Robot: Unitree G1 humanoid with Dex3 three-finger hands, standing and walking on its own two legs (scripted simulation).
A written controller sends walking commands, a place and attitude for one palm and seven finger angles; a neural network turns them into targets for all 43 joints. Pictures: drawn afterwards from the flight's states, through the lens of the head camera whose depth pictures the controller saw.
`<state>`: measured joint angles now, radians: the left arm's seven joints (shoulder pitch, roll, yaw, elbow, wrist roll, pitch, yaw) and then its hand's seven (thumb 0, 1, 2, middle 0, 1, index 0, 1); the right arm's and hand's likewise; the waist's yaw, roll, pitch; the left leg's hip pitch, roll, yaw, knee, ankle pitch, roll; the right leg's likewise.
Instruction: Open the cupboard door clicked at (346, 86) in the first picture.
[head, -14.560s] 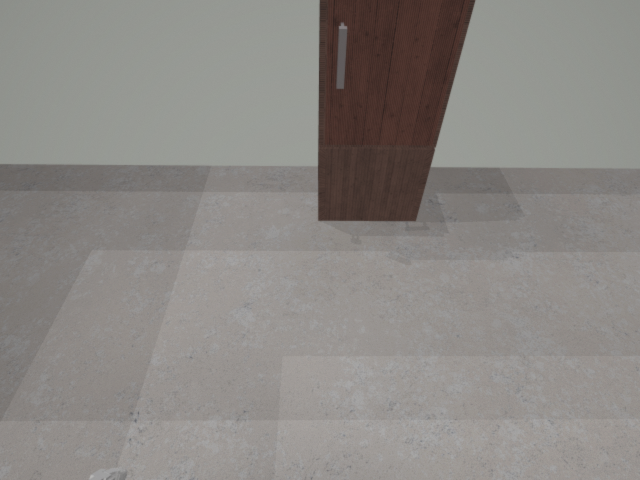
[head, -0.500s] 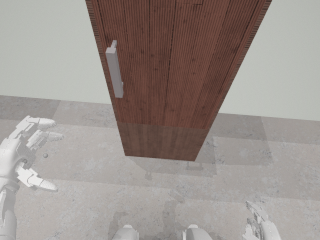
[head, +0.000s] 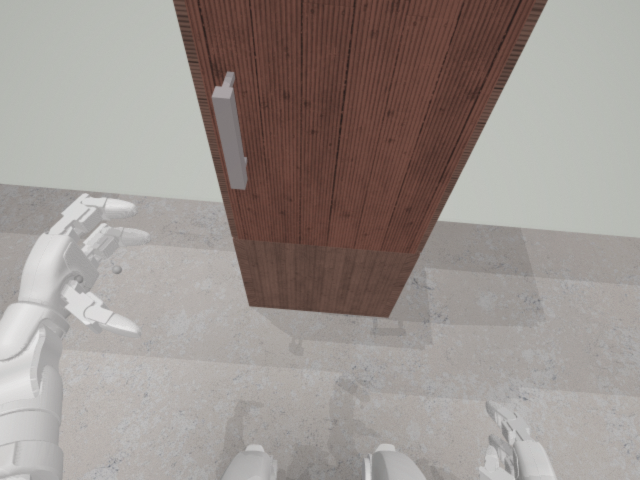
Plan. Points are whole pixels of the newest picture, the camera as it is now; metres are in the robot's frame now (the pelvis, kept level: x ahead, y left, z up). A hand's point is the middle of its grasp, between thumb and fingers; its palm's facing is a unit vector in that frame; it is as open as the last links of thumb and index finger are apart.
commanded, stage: move the hooked fingers beside the handle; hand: left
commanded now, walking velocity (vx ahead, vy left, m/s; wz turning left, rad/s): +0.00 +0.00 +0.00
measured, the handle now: (234, 134) +0.59 +0.15 +0.06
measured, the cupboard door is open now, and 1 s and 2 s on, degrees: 0 0 0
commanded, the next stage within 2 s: none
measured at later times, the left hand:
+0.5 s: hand (150, 217) +0.42 +0.24 +0.06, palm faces -0.07 -1.00 -0.01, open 14.0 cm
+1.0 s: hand (174, 177) +0.49 +0.22 +0.06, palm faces -0.06 -1.00 -0.02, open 14.0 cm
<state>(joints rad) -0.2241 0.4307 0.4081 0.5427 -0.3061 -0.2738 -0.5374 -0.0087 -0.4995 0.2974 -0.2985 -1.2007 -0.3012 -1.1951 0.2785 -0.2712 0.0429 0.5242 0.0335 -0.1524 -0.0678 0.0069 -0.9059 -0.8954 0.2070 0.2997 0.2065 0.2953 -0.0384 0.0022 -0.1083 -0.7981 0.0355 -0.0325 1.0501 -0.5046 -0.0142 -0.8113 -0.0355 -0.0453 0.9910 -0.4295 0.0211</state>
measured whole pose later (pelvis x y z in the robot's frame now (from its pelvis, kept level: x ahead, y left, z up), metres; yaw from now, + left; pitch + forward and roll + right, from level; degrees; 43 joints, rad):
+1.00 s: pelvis +0.00 +0.00 -0.02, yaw -2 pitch +22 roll -2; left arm -0.84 0.61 0.47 1.13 -0.13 -0.36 -0.44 -0.01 -0.50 0.30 -0.30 -1.20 -0.30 -1.19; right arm 0.36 -0.28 0.04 0.60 0.01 0.03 -0.03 0.00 -0.91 -0.90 0.21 0.30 0.21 0.30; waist -0.16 0.00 -0.10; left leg -0.99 0.06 -0.02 1.12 -0.52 -0.01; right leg -1.01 -0.01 -0.03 1.05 -0.42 0.02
